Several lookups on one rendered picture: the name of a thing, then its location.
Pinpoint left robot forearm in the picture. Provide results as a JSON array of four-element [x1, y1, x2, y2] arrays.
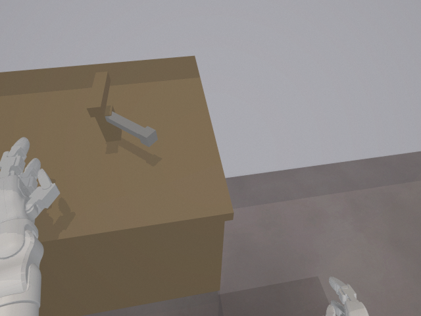
[[0, 219, 44, 316]]

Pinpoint robot left hand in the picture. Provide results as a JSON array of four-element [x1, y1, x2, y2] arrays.
[[0, 137, 60, 223]]

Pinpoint counter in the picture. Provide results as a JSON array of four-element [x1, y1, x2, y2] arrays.
[[0, 56, 234, 316]]

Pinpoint robot right hand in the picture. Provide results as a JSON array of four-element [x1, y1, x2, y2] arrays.
[[326, 276, 369, 316]]

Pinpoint tap lever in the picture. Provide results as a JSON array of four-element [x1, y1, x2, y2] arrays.
[[105, 112, 158, 147]]

